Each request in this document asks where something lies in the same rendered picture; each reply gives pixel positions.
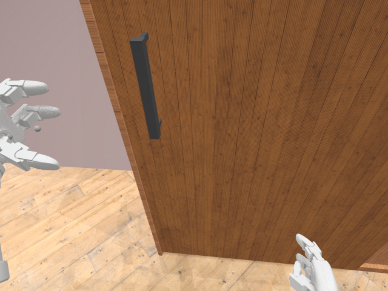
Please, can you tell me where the robot left hand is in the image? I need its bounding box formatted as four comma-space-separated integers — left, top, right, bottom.
0, 78, 61, 171

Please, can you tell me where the wardrobe door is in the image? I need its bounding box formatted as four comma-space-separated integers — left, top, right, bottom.
365, 242, 388, 265
90, 0, 388, 270

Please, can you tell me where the robot right hand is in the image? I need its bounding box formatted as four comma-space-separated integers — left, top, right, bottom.
289, 233, 338, 291

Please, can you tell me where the handle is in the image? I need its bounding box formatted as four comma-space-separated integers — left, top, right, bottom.
130, 32, 162, 139

